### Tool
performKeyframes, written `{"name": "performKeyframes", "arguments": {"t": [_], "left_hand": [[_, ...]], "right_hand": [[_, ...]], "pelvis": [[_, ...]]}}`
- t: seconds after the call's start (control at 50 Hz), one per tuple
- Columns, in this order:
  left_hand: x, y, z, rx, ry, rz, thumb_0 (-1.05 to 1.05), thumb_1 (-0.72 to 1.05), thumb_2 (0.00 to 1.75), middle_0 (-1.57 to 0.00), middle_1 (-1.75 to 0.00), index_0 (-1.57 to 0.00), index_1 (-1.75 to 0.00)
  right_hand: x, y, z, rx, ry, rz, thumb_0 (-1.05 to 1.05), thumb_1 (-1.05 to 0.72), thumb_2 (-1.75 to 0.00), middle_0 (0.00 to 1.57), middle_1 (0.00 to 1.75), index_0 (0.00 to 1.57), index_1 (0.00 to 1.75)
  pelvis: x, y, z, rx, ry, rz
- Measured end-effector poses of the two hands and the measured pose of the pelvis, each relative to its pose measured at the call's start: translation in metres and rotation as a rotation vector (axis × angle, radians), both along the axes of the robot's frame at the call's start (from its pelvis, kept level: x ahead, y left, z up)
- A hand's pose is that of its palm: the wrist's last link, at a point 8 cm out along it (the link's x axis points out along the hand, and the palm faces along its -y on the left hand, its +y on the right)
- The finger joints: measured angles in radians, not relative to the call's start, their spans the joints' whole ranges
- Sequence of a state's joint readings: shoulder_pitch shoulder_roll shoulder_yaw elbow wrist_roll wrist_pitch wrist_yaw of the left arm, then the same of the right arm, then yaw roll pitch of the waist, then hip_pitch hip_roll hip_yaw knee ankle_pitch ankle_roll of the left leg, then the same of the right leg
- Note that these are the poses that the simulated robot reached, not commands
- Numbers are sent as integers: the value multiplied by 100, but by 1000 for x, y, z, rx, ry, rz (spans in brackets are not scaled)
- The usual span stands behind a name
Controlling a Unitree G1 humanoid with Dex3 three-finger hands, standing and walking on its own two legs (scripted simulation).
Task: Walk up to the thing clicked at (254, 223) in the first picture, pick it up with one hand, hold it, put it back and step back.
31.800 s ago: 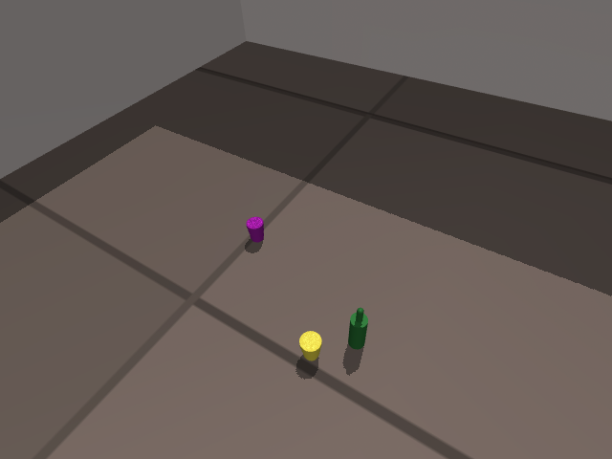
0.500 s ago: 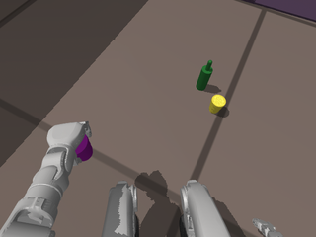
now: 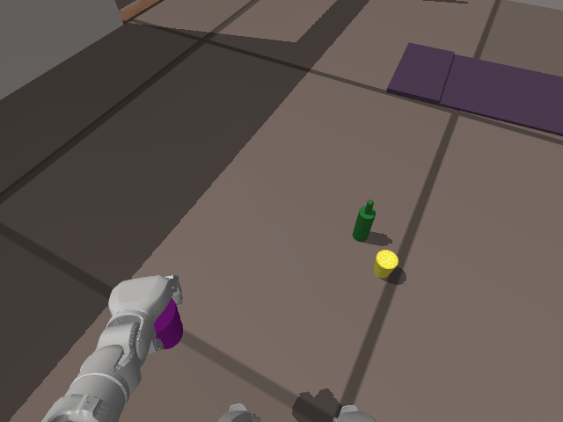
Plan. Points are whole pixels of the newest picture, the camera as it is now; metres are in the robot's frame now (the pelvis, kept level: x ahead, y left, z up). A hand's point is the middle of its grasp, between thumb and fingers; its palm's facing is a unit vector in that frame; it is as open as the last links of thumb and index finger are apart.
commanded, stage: lift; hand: left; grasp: from above
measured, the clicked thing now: (160, 323) +0.34 +0.23 -0.14
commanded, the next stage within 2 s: hold in 0.38 s
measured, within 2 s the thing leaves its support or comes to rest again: neither
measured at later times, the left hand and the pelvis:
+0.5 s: hand (146, 294) +0.34 +0.21 -0.02, palm faces -0.44 -0.07 -0.90, open 9.5 cm; pelvis +0.03 -0.01 +0.06, yaw +0 degrees
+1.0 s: hand (135, 286) +0.34 +0.21 +0.02, palm faces -0.45 -0.05 -0.89, open 9.5 cm; pelvis +0.03 -0.01 +0.08, yaw -1 degrees
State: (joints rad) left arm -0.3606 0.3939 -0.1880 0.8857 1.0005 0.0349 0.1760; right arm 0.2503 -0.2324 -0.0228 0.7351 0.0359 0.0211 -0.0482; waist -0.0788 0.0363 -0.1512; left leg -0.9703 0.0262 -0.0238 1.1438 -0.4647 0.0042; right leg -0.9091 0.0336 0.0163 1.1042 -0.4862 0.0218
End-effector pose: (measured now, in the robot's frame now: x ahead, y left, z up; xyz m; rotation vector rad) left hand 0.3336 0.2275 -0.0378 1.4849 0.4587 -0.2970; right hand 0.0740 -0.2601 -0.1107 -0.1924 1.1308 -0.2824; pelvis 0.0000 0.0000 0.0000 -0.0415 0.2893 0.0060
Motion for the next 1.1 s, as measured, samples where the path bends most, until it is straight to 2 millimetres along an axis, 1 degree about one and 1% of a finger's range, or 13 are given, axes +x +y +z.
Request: {"name": "performKeyframes", "arguments": {"t": [0.2,0.3,0.42,0.6,0.74,0.86,1.1], "left_hand": [[6,-8,35,3,-14,4,0,-2,71,-65,-86,-65,-84],[11,-10,53,0,-26,14,-1,-3,74,-64,-87,-64,-85],[13,-12,68,-2,-23,8,-1,-4,77,-64,-87,-64,-85],[15,-13,87,8,-29,-10,-1,-4,78,-63,-89,-63,-87],[17,-13,103,8,-36,-20,-1,-3,78,-61,-90,-62,-88],[15,-13,112,6,-30,-30,-1,-2,76,-61,-89,-61,-87],[2,-14,125,2,-25,-42,-1,-1,74,-61,-89,-61,-87]], "right_hand": [[7,-3,26,21,15,-2,0,-92,-91,20,30,20,30],[15,-6,38,25,4,-3,0,-92,-91,20,30,20,30],[28,-10,51,25,-28,-8,0,-92,-91,20,30,20,30],[48,-12,63,30,-72,2,0,-92,-91,20,30,20,30],[58,-11,70,37,-103,8,0,-91,-91,20,30,20,30],[63,-8,76,44,-127,12,1,-91,-91,20,30,20,30],[65,-3,81,59,-154,32,1,-91,-91,20,30,20,30]], "pelvis": [[15,-4,31,16,-56,0],[21,-6,43,20,-83,2],[28,-7,54,26,-112,-1],[35,-7,64,32,-147,-5],[37,-7,69,34,-175,-8],[36,-6,73,35,-197,-13],[28,-6,78,37,-231,-16]]}}
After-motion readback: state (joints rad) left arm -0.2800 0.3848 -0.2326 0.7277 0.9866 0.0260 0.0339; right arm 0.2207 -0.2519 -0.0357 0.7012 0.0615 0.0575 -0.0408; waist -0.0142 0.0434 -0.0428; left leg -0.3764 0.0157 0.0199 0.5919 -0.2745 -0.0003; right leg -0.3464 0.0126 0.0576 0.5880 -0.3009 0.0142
